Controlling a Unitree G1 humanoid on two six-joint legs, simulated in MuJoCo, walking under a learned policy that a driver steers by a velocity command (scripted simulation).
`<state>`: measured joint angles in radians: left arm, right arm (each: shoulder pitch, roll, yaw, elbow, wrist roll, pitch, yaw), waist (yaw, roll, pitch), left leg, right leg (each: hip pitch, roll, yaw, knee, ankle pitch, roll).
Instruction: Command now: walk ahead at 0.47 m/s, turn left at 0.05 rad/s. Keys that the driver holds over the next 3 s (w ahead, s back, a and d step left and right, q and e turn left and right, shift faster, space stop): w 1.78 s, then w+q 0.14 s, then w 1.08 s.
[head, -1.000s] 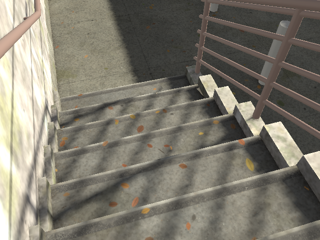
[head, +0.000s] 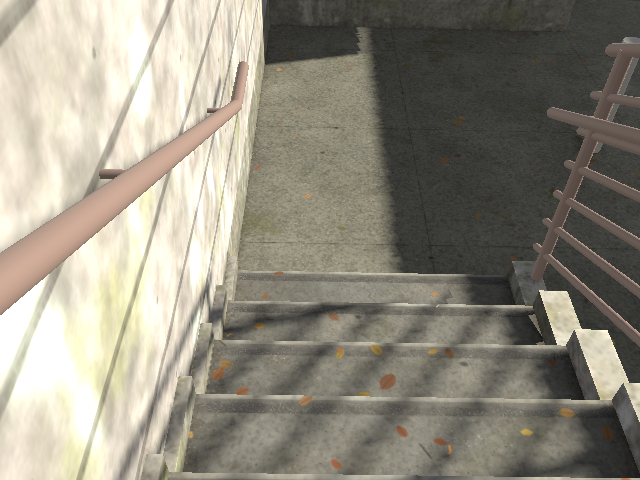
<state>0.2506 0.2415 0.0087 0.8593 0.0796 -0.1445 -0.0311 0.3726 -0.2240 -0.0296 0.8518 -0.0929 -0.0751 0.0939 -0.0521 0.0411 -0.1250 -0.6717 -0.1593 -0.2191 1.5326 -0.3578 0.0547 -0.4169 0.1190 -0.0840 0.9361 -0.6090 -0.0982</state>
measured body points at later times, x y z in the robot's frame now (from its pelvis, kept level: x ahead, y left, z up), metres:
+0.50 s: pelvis +0.26 -0.09 -0.15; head +0.28 -0.12 +0.30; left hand +0.41 +0.14 -0.25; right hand +0.23 -0.28 -0.31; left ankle +0.18 +0.05 -0.84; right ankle +0.36 -0.22 -0.80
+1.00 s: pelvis +0.53 -0.24 -0.29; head +0.54 -0.25 +0.16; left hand +0.46 +0.00 -0.43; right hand +0.64 -0.46 -0.43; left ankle +0.70 -0.07 -0.91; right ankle +0.49 -0.28 -1.00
